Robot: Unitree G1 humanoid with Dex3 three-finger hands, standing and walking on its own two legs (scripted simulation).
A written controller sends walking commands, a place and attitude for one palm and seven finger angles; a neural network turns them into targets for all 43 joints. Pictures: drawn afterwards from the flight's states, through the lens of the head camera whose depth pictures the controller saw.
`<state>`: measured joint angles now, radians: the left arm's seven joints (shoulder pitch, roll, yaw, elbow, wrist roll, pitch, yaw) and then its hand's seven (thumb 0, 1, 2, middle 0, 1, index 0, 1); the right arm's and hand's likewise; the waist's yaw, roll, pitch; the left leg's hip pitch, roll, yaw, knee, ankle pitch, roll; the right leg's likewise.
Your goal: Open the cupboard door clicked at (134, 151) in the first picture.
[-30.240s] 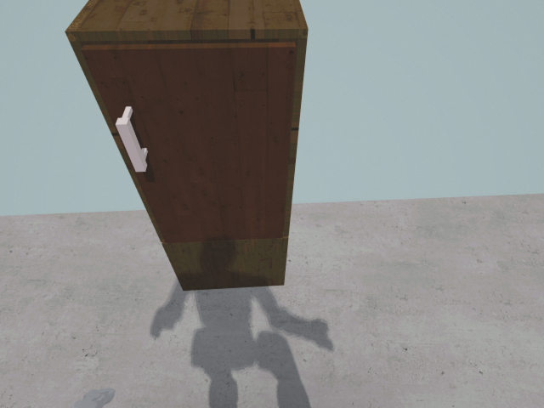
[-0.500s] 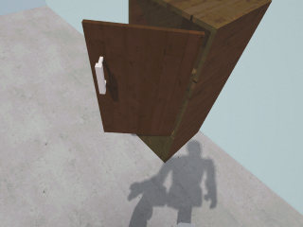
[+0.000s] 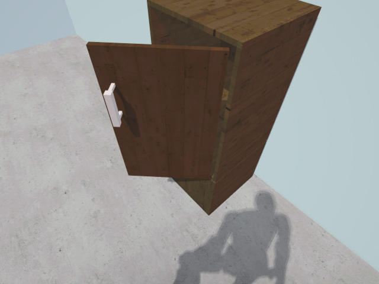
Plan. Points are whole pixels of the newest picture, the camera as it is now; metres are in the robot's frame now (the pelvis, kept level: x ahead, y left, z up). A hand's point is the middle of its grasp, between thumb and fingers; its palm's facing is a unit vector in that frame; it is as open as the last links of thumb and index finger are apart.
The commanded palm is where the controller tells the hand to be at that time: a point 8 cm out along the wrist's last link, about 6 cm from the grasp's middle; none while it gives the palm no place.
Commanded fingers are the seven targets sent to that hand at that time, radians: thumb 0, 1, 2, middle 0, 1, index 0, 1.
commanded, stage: come to a stop and stand still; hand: left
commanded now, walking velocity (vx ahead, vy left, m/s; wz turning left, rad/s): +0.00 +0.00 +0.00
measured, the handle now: (114, 105) +0.58 +0.25 +0.03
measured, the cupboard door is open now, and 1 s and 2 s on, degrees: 46 46 46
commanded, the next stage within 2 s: look again from close up in 1.10 s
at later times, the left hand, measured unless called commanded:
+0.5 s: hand out of the picture +0.01 +0.16 -0.18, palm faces +0.03 -0.99 -0.15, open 7.3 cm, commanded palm none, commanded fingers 0.00 0.90 0.90 -0.20 -0.30 -0.20 -0.30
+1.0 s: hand out of the picture +0.03 +0.18 -0.18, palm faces +0.02 -0.98 -0.17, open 7.3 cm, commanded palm none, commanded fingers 0.00 0.90 0.90 -0.20 -0.30 -0.20 -0.30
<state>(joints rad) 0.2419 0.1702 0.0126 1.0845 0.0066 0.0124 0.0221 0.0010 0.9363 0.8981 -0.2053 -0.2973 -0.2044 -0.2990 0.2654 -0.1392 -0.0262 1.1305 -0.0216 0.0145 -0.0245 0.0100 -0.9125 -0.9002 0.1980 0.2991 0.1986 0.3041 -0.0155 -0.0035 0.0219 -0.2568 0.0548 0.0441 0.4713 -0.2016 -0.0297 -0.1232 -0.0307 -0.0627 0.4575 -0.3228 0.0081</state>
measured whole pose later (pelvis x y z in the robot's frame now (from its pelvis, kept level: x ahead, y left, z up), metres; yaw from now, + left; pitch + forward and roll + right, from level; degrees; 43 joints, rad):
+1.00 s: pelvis +0.04 +0.01 +0.00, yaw +0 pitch +0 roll +1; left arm 0.28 0.16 0.01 1.12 0.01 -0.01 0.03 0.00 0.91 0.90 -0.20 -0.30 -0.20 -0.30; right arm 0.26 -0.14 -0.01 1.15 -0.02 -0.01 -0.04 0.01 -0.91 -0.90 0.20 0.30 0.20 0.30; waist 0.00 -0.04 0.03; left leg -0.18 0.02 0.06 0.43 -0.24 -0.01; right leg -0.03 -0.06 -0.05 0.37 -0.33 0.03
